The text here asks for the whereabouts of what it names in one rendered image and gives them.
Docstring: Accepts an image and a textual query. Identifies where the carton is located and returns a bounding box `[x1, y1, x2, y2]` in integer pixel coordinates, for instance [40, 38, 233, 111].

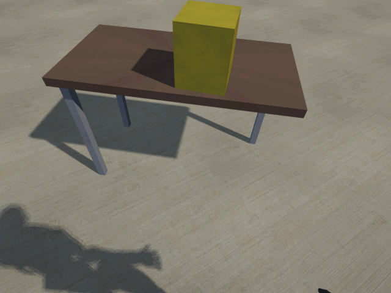
[172, 0, 241, 96]

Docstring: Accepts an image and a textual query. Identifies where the table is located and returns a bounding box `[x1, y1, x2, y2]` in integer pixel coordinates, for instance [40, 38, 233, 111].
[42, 24, 307, 175]

